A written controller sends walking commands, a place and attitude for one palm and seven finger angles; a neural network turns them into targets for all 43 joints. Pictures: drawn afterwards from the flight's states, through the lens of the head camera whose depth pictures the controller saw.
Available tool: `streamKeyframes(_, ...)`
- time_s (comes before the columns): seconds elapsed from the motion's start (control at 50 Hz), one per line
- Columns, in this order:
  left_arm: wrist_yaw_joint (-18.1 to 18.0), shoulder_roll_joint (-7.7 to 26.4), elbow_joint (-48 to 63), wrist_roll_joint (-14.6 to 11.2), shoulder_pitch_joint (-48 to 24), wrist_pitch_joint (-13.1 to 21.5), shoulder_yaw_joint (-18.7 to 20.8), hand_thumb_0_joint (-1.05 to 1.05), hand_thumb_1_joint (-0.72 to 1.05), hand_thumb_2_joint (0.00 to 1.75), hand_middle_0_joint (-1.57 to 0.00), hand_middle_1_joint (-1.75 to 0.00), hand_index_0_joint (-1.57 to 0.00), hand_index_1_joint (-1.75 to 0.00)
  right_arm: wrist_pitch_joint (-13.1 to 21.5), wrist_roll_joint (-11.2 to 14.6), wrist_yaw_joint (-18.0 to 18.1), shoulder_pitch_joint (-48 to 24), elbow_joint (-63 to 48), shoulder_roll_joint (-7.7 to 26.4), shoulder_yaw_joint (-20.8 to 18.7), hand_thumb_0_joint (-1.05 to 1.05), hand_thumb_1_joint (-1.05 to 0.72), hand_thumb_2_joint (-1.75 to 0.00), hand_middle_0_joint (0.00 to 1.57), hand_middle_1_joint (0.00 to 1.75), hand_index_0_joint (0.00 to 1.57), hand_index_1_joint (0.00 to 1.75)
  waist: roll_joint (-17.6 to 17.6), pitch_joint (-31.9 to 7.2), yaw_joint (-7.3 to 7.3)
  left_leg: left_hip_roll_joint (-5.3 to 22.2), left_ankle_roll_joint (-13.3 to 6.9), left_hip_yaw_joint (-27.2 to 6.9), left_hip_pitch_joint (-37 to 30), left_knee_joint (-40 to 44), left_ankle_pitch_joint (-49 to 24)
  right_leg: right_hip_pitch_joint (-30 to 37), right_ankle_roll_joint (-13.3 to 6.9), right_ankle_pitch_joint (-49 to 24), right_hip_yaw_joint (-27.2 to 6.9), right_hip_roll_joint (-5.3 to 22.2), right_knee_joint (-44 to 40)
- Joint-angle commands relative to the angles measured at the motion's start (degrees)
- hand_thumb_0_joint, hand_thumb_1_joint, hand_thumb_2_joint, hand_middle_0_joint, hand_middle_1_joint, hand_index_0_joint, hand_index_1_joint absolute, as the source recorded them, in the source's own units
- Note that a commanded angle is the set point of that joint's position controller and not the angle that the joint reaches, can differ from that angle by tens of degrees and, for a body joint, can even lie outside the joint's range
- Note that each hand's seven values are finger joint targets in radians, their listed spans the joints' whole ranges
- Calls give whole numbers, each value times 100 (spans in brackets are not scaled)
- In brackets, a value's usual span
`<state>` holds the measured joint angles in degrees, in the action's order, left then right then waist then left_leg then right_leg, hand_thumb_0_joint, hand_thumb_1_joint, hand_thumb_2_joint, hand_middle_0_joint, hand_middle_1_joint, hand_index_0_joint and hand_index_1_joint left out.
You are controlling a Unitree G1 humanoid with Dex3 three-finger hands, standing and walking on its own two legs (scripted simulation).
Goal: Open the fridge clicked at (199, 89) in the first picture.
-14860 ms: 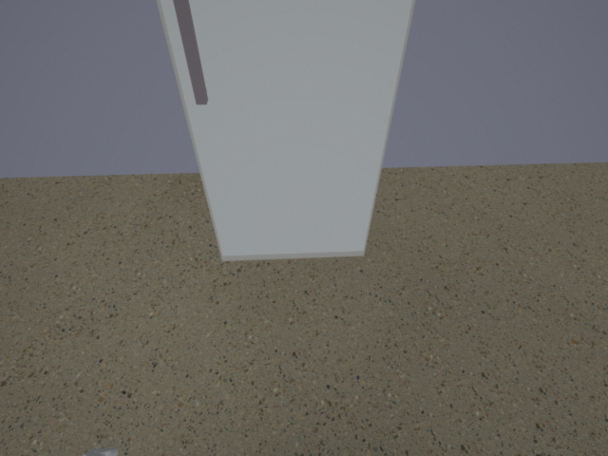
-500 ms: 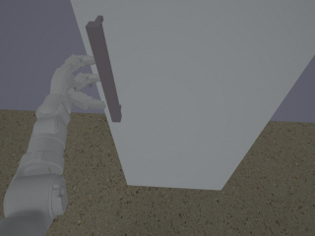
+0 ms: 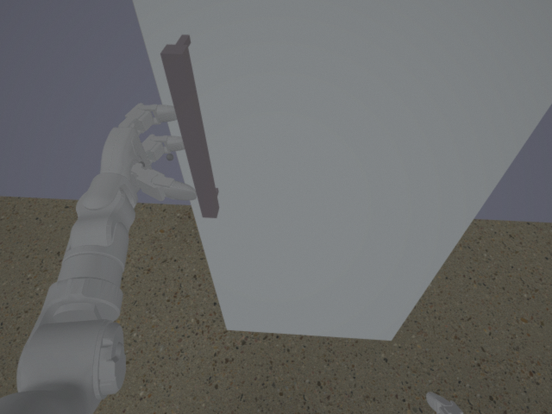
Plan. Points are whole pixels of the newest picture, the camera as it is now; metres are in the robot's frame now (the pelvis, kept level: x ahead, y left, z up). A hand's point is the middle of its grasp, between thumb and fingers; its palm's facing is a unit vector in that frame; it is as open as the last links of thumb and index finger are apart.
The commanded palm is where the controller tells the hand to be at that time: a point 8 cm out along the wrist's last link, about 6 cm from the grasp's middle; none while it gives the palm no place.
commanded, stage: slide the fingers in behind the handle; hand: left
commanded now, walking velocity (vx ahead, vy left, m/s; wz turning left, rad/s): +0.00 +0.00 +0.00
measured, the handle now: (199, 139) +0.48 +0.13 +0.16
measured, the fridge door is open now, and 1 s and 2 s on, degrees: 0 0 0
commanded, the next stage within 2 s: grip the handle and tug to test in 1.34 s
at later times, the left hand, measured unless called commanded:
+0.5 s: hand (193, 157) +0.42 +0.13 +0.18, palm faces -0.03 -1.00 +0.01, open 14.1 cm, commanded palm +0.39 +0.18 +0.17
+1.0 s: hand (204, 156) +0.42 +0.11 +0.17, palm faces -0.04 -1.00 +0.00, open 14.1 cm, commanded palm +0.40 +0.16 +0.17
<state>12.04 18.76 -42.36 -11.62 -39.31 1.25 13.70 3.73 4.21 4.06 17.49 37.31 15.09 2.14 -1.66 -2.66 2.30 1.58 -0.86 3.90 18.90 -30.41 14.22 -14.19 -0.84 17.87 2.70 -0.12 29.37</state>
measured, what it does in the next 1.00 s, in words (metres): stands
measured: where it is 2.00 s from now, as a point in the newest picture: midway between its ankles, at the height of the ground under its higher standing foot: outside the picture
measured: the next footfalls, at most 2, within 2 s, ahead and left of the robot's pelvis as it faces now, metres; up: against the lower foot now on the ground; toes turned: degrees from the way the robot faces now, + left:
none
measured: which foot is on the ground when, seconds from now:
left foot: down 0.00-1.00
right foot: down 0.00-1.00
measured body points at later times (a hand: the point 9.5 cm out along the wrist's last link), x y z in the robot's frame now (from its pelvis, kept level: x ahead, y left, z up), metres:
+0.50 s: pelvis +0.00 -0.01 +0.00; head -0.01 -0.02 +0.45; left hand +0.41 +0.18 +0.18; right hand +0.12 -0.25 -0.11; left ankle +0.02 +0.11 -0.73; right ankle -0.03 -0.11 -0.73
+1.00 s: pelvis +0.00 -0.01 +0.00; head +0.00 -0.02 +0.45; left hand +0.42 +0.17 +0.18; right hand +0.11 -0.26 -0.11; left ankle +0.02 +0.11 -0.73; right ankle -0.03 -0.11 -0.73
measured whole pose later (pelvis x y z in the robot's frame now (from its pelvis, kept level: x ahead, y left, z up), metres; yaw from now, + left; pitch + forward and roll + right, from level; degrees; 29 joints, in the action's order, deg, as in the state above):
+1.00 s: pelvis +0.00 -0.01 +0.00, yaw +1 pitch +2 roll +0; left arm 5.2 12.9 -39.3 -10.2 -40.3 -1.3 8.6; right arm 2.5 3.6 3.4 15.9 38.6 14.5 1.7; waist -1.9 -2.2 1.8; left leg 1.6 -0.2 3.0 17.4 -28.6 12.9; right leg -12.9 -1.6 17.4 3.4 -0.4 28.5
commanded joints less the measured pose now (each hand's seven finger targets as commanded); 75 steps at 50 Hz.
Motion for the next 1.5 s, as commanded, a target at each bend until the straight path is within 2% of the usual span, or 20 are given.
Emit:
streamKeyframes(0.0, -29, 915, 1531, -70, -2856, 276, 22, 0, -50, 30, -30, -120, -30, -120, 222, 18, 34, -272, -684, 762, -306, 0, -90, -90, 20, 30, 20, 30, 31, -1596, 53, -100, -190, -354, -1514, 154, -1414, -268, -18, -1977, -81, -130, -388)
streamKeyframes(0.1, -169, 795, 1697, -29, -2919, 175, -52, 0, -50, 30, -30, -120, -30, -120, 198, 4, 27, -319, -665, 732, -298, 0, -90, -90, 20, 30, 20, 30, -31, -1648, 49, -109, -173, -377, -1614, 165, -1494, -254, -29, -1990, -70, -125, -401)
streamKeyframes(0.12, -206, 881, 1607, -11, -2778, 166, 21, 0, -50, 30, -30, -120, -30, -120, 174, -14, 35, -291, -663, 758, -303, 0, -90, -90, 20, 30, 20, 30, 200, -1653, 26, -106, -180, -397, -1540, 170, -1502, -148, -25, -1968, -41, -127, -399)
streamKeyframes(0.2, -296, 546, 1783, 11, -2833, 127, -211, 0, -50, 30, -30, -120, -30, -120, 174, -15, -9, -355, -662, 702, -295, 0, -90, -90, 20, 30, 20, 30, -15, -1721, 15, -102, -144, -415, -1710, 184, -1624, -219, -46, -2038, -38, -129, -378)
streamKeyframes(0.26, -382, 484, 1773, 11, -2681, 88, -191, 0, -50, 30, -30, -120, -30, -120, 148, -33, -29, -391, -689, 687, -290, 0, -90, -90, 20, 30, 20, 30, 229, -1653, -31, -118, -167, -387, -1568, 222, -1604, -79, -32, -2117, -34, -132, -388)
streamKeyframes(0.32, -477, 850, 1663, 55, -2357, 47, 160, 0, -50, 30, -30, -120, -30, -120, 87, -59, -25, -397, -711, 711, -290, 0, -90, -90, 20, 30, 20, 30, 510, -1602, -131, -142, -198, -333, -1327, 260, -1514, 180, -10, -2169, -68, -111, -423)
streamKeyframes(0.4, -493, 737, 1971, 108, -2626, 66, 3, 0, -50, 30, -30, -120, -30, -120, 55, -39, -14, -474, -744, 658, -281, 0, -90, -90, 20, 30, 20, 30, 168, -1597, -85, -149, -197, -261, -1400, 285, -1447, 148, -9, -2184, -123, -97, -459)
streamKeyframes(0.5, -444, 720, 1875, 45, -2549, 62, 16, 0, -50, 30, -30, -120, -30, -120, 57, -36, 9, -477, -724, 662, -289, 0, -90, -90, 20, 30, 20, 30, 374, -1543, -81, -153, -211, -248, -1350, 301, -1358, 194, 6, -2180, -137, -107, -507)
streamKeyframes(0.68, -456, 509, 1901, 32, -2737, 75, -194, 0, -50, 30, -30, -120, -30, -120, 97, -32, 0, -450, -655, 659, -305, 0, -90, -90, 20, 30, 20, 30, 225, -1546, -16, -179, -217, -255, -1416, 291, -1328, 104, 10, -2161, -134, -110, -535)
streamKeyframes(0.74, -456, 152, 1830, 18, -2687, 72, -493, 0, -50, 30, -30, -120, -30, -120, 114, -24, -16, -483, -652, 643, -301, 0, -90, -90, 20, 30, 20, 30, 325, -1462, 46, -182, -235, -266, -1428, 283, -1288, 7, 26, -2095, -118, -114, -553)
streamKeyframes(0.86, -553, 208, 1637, 68, -3115, 94, -477, 0, -50, 30, -30, -120, -30, -120, 106, -45, -14, -421, -559, 655, -299, 0, -90, -90, 20, 30, 20, 30, 199, -1510, 93, -191, -217, -314, -1455, 261, -1207, -130, 9, -1929, -122, -112, -542)
streamKeyframes(0.92, -662, 477, 1627, 104, -2964, 189, -182, 0, -50, 30, -30, -120, -30, -120, 104, -82, -33, -368, -567, 670, -306, 0, -90, -90, 20, 30, 20, 30, 292, -1735, -27, -192, -207, -340, -1447, 252, -1409, 107, -15, -2077, -91, -113, -464)
streamKeyframes(0.98, -632, 237, 1627, 107, -2846, 230, -342, 0, -50, 30, -30, -120, -30, -120, 121, -71, -62, -415, -603, 629, -296, 0, -90, -90, 20, 30, 20, 30, 306, -1669, -30, -176, -204, -301, -1459, 243, -1454, 60, -10, -2199, -99, -125, -444)
streamKeyframes(1.06, -627, 414, 1488, 145, -2912, 224, -253, 0, -50, 30, -30, -120, -30, -120, 73, -58, -38, -446, -614, 644, -285, 0, -90, -90, 20, 30, 20, 30, 418, -1461, 0, -179, -223, -272, -1288, 273, -1251, 40, 15, -2074, -128, -109, -497)
streamKeyframes(1.1, -620, 302, 1576, 157, -3117, 218, -363, 0, -50, 30, -30, -120, -30, -120, 88, -54, -40, -419, -607, 624, -284, 0, -90, -90, 20, 30, 20, 30, 186, -1544, 16, -175, -197, -296, -1385, 257, -1257, -29, -11, -2009, -113, -115, -477)
streamKeyframes(1.12, -627, 208, 1513, 150, -3099, 232, -447, 0, -50, 30, -30, -120, -30, -120, 89, -65, -34, -402, -616, 633, -287, 0, -90, -90, 20, 30, 20, 30, 348, -1517, 64, -166, -215, -320, -1394, 249, -1280, -27, -1, -1972, -82, -121, -484)
streamKeyframes(1.2, -648, 283, 1739, 120, -2909, 276, -281, 0, -50, 30, -30, -120, -30, -120, 124, -85, -58, -391, -621, 615, -299, 0, -90, -90, 20, 30, 20, 30, 221, -1906, -61, -160, -191, -320, -1565, 223, -1624, 137, -31, -2308, -86, -132, -387)
streamKeyframes(1.28, -651, 228, 1581, 164, -2893, 202, -387, 0, -50, 30, -30, -120, -30, -120, 75, -61, -63, -393, -598, 627, -293, 0, -90, -90, 20, 30, 20, 30, 356, -1484, 14, -150, -198, -303, -1358, 255, -1422, 3, -8, -2153, -66, -137, -447)
streamKeyframes(1.34, -687, 487, 1599, 172, -2882, 180, -152, 0, -50, 30, -30, -120, -30, -120, 59, -79, -45, -404, -635, 651, -307, 0, -90, -90, 20, 30, 20, 30, 383, -1601, -59, -170, -216, -291, -1308, 285, -1361, 135, -5, -2111, -101, -118, -468)
streamKeyframes(1.48, -607, 217, 1747, 111, -2722, 128, -350, 0, -36, 36, -32, -122, -32, -122, 55, -54, -49, -427, -645, 628, -317, 0, -90, -90, 20, 30, 20, 30, 331, -1548, -16, -155, -203, -283, -1421, 257, -1425, 21, -6, -2149, -81, -144, -486)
